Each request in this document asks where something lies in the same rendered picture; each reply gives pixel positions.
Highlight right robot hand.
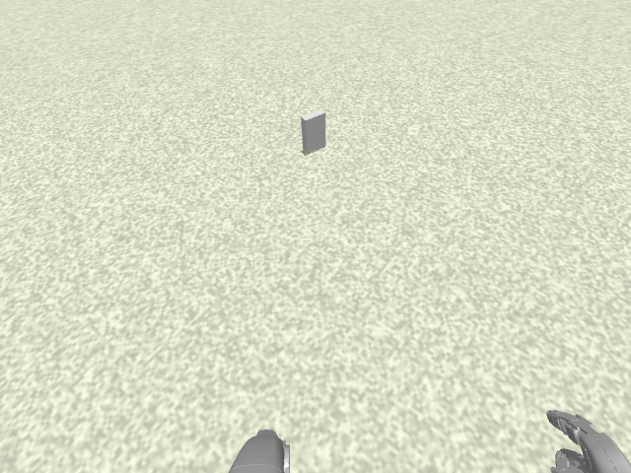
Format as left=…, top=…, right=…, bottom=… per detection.
left=546, top=410, right=631, bottom=473

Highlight carton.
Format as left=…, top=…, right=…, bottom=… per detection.
left=301, top=109, right=325, bottom=153

